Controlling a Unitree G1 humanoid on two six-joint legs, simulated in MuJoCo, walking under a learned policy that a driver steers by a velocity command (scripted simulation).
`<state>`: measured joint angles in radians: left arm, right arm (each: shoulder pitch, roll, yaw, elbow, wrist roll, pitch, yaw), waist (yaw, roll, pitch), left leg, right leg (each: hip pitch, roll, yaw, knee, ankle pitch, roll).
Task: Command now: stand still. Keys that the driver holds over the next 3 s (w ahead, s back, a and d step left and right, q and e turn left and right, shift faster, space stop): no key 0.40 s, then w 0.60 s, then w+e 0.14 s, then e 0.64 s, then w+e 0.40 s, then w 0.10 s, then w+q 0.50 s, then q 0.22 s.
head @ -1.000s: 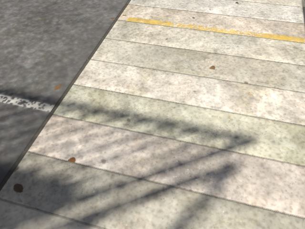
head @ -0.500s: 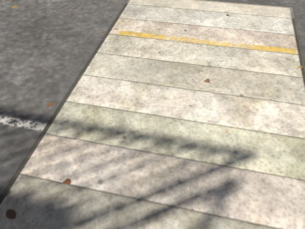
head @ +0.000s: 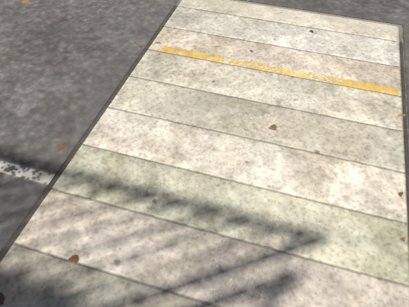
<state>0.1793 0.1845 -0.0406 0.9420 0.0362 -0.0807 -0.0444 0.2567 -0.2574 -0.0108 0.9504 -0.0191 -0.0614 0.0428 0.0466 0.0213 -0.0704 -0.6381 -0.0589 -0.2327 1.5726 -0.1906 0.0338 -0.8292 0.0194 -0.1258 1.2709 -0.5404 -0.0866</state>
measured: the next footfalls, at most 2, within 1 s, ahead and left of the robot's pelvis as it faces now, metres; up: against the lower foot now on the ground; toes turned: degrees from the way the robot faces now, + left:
left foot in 0.28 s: +0.16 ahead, +0.16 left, +0.01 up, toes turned +2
right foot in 0.56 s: +0.09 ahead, -0.07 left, +0.00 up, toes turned +1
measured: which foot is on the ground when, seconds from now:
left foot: up 0.00-0.26, down 0.28-0.62, up 0.64-0.88, down 0.90-1.00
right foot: down 0.00-0.30, up 0.32-0.54, down 0.56-0.90, up 0.92-1.00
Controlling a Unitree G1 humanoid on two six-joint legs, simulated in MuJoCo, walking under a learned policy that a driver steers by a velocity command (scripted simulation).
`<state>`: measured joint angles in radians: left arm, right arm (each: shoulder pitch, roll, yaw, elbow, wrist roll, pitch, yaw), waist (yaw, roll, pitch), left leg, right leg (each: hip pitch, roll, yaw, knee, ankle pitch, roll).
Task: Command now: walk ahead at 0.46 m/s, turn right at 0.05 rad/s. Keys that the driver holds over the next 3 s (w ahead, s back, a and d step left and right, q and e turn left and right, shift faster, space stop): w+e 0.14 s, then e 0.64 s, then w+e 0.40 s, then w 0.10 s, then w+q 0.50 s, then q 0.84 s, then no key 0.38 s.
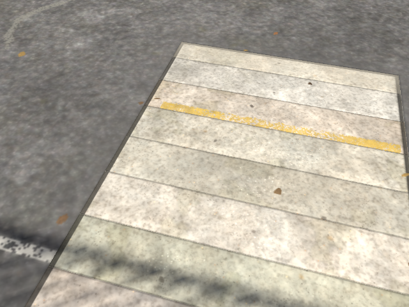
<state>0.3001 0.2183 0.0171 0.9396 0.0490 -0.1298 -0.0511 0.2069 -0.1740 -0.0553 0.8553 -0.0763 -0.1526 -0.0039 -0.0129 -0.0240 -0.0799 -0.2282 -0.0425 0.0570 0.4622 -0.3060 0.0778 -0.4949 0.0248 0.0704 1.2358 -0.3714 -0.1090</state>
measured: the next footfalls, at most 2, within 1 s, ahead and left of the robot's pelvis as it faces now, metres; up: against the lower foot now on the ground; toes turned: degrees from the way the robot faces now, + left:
right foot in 0.28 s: +0.35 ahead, -0.15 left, +0.00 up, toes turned -8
left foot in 0.80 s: +0.42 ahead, +0.04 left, +0.00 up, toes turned -28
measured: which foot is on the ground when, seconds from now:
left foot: down 0.00-0.32, up 0.34-0.78, down 0.80-1.00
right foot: up 0.00-0.26, down 0.28-0.80, up 0.82-1.00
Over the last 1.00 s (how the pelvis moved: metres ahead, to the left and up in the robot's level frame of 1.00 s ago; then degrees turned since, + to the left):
0.18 0.06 0.11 2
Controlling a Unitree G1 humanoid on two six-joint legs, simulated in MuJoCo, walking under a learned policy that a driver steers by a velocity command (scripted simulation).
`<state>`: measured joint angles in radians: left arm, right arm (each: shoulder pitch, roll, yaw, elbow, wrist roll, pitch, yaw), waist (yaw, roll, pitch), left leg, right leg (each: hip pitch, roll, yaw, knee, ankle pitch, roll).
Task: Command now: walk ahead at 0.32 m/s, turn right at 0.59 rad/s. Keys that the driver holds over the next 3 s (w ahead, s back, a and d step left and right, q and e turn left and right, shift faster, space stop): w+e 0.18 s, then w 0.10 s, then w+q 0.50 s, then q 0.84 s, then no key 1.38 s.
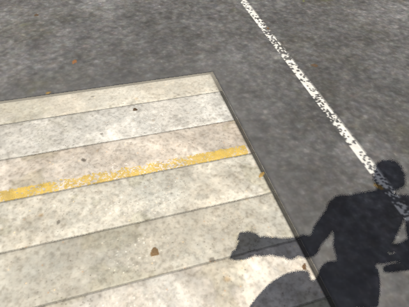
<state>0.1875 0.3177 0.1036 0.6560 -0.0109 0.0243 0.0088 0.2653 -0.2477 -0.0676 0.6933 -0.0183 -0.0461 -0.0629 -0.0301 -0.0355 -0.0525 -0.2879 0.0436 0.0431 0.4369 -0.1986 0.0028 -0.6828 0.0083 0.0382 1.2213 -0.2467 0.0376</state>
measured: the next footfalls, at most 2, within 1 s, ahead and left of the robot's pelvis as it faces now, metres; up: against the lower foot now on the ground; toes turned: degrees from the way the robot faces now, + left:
right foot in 0.24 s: +0.10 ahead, -0.17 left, +0.00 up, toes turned -12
left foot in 0.74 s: +0.48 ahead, -0.03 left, +0.00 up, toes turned +1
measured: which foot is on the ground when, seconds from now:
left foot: down 0.00-0.24, up 0.26-0.72, down 0.74-1.00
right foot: up 0.00-0.22, down 0.24-0.76, up 0.78-1.00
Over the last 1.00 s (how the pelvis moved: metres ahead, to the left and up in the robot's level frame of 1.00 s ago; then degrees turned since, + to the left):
0.31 -0.04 0.01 -31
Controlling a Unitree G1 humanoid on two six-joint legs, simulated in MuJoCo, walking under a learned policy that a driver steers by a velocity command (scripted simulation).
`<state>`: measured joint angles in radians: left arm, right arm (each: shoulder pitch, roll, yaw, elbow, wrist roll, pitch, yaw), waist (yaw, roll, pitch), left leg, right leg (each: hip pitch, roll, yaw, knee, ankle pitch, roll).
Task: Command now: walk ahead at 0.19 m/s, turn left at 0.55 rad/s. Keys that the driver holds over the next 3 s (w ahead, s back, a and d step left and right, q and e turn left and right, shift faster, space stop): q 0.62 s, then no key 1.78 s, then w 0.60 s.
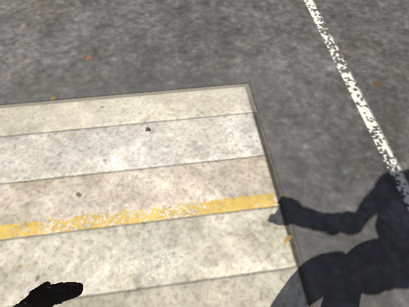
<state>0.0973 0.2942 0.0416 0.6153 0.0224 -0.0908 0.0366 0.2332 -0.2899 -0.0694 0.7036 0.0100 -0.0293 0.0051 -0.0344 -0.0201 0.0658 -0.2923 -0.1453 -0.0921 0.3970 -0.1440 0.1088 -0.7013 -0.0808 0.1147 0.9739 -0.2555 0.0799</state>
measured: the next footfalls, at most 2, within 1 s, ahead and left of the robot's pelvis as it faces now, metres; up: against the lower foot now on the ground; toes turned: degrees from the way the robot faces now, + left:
right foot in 0.18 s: +0.25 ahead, -0.13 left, +0.00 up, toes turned +13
left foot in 0.58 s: +0.11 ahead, +0.10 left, +0.00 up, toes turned +23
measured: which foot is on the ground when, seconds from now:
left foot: down 0.00-0.18, up 0.20-0.56, down 0.58-1.00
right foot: up 0.00-0.16, down 0.18-0.58, up 0.60-0.98, down 1.00-1.00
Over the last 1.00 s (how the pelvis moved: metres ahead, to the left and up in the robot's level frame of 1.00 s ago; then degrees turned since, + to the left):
0.43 -0.09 0.00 9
